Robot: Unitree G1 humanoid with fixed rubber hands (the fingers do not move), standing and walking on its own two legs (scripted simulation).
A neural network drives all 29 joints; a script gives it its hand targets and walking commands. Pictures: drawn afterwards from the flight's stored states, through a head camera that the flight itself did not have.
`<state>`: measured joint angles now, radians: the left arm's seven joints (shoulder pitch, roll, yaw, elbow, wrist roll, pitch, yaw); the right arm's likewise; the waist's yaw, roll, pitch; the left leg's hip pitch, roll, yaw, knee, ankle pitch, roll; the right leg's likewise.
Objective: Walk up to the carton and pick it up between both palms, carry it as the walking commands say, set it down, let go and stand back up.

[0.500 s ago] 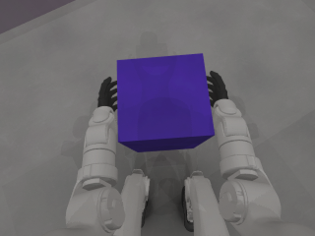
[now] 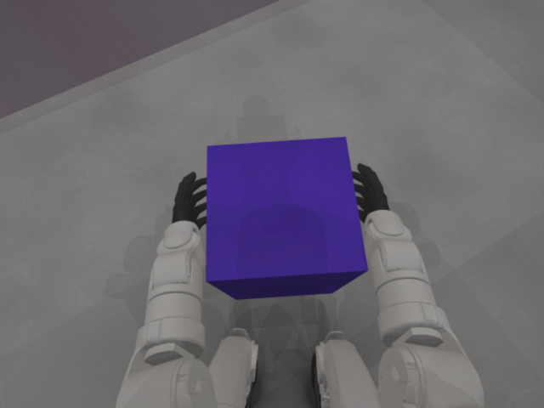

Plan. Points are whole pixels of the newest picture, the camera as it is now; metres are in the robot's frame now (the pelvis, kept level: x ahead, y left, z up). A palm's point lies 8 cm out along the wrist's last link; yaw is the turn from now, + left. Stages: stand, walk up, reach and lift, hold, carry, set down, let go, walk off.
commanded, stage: reach and lift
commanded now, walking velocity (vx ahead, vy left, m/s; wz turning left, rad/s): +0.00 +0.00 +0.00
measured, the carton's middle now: (280, 233) +0.38 +0.02 -0.11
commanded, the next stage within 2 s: none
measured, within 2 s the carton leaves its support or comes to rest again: neither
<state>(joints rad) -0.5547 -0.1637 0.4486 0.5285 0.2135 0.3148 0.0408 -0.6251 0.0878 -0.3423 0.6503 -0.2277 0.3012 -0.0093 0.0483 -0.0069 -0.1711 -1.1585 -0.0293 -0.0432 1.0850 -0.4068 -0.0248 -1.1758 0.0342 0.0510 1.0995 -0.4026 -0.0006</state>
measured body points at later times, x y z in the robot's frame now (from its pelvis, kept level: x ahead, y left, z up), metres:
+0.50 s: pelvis +0.01 +0.00 +0.06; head +0.11 -0.01 +0.50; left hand +0.36 +0.17 +0.03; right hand +0.38 -0.12 +0.02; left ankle +0.05 +0.13 -0.64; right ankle +0.05 -0.12 -0.64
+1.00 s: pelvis +0.02 +0.00 +0.09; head +0.05 -0.01 +0.54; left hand +0.34 +0.17 +0.10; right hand +0.37 -0.13 +0.09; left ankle +0.05 +0.13 -0.64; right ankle +0.05 -0.12 -0.64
